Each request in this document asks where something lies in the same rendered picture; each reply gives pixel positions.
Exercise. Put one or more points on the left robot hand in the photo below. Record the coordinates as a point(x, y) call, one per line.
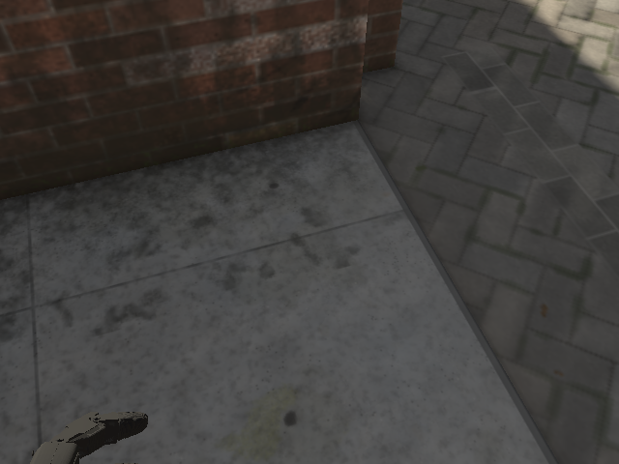
point(87, 434)

